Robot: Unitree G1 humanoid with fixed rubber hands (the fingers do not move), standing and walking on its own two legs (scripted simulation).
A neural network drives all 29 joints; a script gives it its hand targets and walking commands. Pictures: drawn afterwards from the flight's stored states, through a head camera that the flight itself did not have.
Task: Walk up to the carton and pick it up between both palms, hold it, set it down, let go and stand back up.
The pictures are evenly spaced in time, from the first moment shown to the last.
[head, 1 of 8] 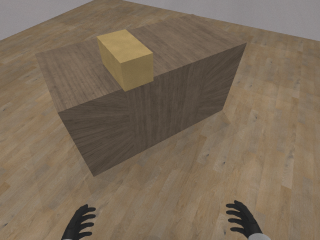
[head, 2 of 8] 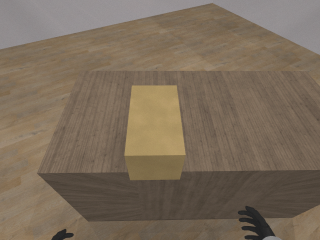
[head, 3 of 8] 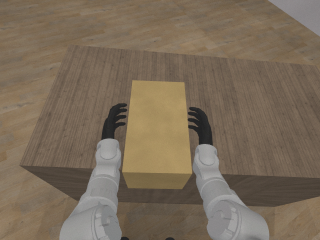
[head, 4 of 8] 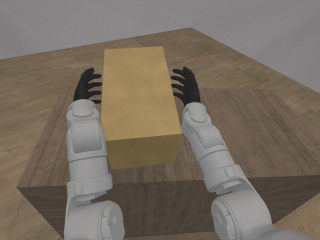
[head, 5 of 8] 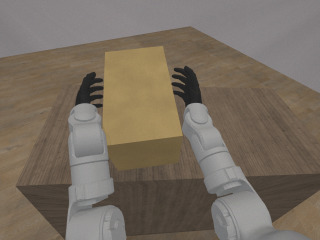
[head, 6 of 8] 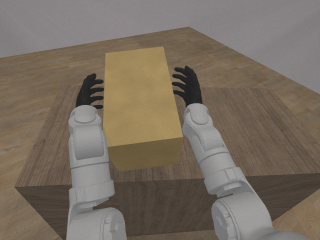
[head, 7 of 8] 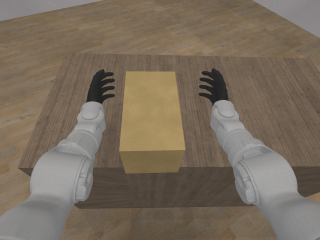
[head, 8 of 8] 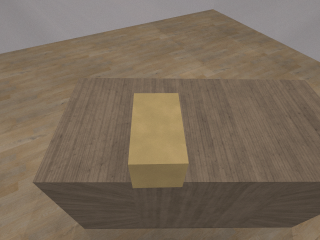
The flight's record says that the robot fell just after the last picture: no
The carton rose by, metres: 0.22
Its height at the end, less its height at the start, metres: +0.00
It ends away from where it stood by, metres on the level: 0.02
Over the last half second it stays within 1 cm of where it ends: yes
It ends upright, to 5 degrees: yes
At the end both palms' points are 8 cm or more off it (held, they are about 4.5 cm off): yes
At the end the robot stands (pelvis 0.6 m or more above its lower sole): yes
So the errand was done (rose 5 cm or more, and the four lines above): yes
